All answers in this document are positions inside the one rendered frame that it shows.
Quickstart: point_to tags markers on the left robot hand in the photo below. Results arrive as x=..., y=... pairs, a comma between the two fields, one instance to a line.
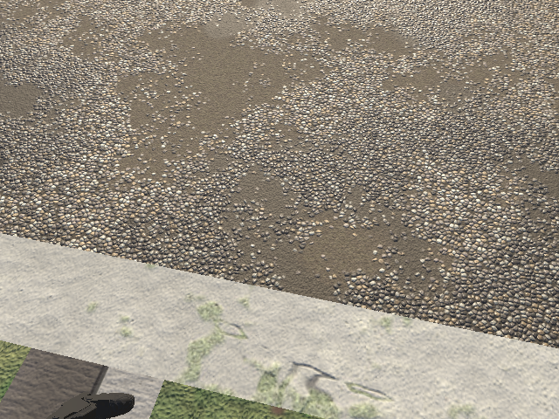
x=102, y=406

